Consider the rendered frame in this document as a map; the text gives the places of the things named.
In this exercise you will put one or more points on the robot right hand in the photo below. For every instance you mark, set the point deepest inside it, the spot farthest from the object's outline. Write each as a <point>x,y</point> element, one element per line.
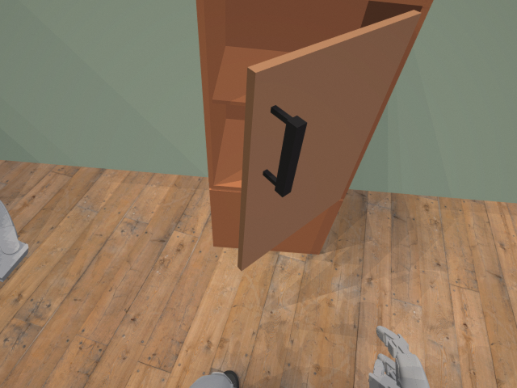
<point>405,372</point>

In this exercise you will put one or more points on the left robot foot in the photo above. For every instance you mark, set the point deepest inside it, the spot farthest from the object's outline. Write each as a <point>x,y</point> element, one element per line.
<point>233,377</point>

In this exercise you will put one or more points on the cupboard door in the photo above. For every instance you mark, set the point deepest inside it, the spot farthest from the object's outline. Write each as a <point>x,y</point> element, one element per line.
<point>337,86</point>

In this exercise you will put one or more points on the robot left hand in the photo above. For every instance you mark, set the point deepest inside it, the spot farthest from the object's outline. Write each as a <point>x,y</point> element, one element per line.
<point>12,251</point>

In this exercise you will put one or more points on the handle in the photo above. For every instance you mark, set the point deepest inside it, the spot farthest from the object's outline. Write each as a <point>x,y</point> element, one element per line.
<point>290,153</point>

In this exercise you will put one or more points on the left robot shin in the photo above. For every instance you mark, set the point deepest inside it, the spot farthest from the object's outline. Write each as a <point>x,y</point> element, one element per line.
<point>221,374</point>

